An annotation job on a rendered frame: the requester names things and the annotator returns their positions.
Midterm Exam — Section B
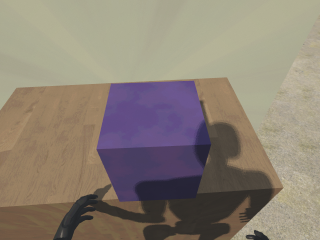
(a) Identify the left robot hand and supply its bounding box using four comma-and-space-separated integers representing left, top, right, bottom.
53, 194, 98, 240

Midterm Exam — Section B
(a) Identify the right robot hand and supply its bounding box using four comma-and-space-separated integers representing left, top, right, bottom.
245, 230, 269, 240

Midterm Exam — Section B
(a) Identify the pedestal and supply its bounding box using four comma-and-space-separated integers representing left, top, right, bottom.
0, 77, 284, 240

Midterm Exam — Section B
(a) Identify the carton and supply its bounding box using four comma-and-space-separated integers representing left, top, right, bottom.
96, 80, 211, 202

